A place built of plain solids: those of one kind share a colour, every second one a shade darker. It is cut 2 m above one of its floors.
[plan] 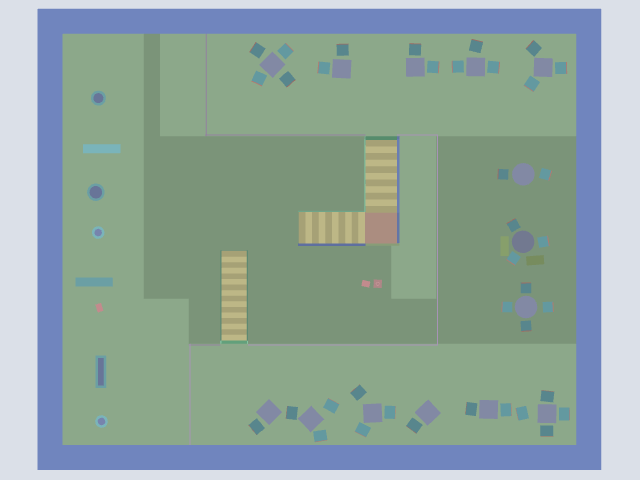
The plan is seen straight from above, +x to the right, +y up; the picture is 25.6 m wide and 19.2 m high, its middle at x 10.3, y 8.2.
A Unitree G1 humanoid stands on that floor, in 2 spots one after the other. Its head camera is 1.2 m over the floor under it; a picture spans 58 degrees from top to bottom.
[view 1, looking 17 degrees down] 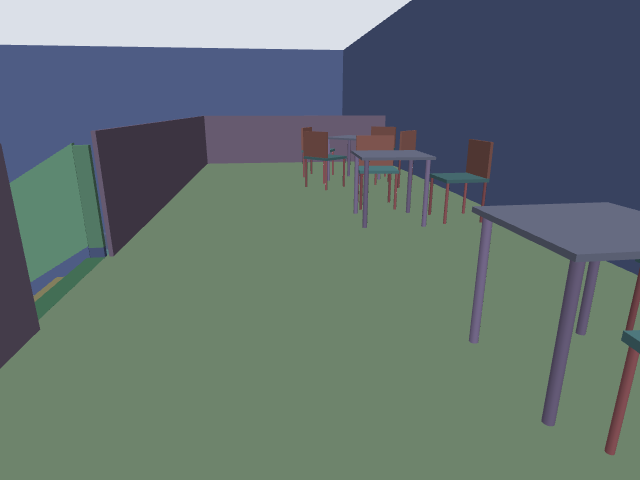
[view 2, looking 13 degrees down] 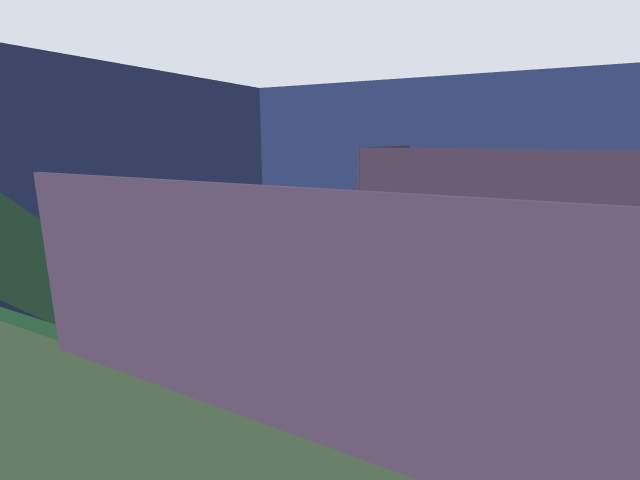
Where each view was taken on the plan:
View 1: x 15.75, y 13.72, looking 173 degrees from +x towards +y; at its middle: floor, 4.10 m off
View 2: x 9.87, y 2.64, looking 118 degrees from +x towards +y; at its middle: rail_rim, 1.56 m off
